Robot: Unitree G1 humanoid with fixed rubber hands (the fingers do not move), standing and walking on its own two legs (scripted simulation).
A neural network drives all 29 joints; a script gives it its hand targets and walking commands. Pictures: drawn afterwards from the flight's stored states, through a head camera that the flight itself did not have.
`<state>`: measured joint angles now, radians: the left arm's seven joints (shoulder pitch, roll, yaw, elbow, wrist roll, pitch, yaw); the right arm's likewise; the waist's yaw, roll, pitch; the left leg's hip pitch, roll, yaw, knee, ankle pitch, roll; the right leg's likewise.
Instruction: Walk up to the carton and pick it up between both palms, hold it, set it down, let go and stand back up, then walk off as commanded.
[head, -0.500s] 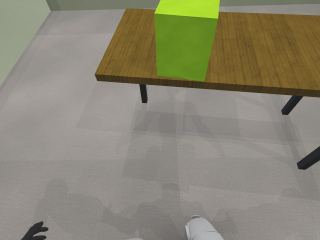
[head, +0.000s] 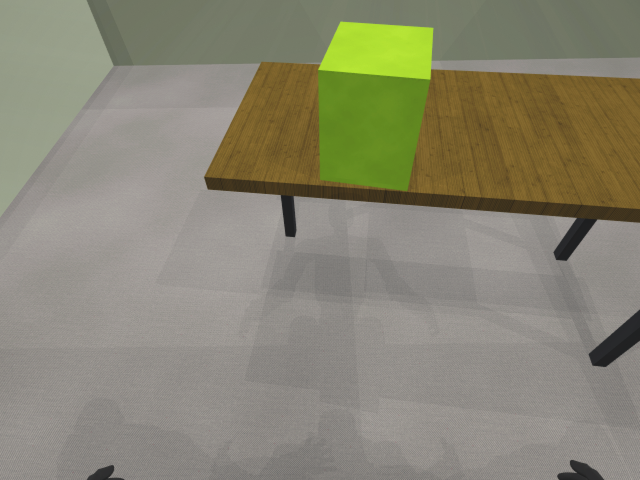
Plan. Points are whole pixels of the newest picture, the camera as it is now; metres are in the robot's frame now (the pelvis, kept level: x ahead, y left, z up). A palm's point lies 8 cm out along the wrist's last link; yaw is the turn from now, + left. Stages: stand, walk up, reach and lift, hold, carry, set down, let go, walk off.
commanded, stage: walk off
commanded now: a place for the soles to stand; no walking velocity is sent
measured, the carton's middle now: (374, 107) +0.76 -0.09 +0.06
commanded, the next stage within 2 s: stand in 0.52 s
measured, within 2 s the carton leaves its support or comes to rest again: neither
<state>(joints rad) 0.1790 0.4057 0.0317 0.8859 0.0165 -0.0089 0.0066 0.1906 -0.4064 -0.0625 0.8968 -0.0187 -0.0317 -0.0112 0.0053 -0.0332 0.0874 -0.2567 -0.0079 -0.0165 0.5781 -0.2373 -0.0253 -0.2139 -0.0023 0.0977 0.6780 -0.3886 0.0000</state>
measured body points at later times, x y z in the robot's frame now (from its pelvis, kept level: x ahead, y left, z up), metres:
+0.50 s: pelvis -0.01 -0.01 +0.01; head +0.00 -0.01 +0.46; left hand +0.11 +0.31 -0.10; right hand +0.09 -0.32 -0.11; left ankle +0.05 +0.14 -0.72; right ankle -0.01 -0.13 -0.72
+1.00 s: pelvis +0.02 +0.02 +0.02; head +0.04 +0.03 +0.47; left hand +0.13 +0.34 -0.10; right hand +0.10 -0.30 -0.10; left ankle +0.05 +0.14 -0.72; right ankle -0.01 -0.13 -0.72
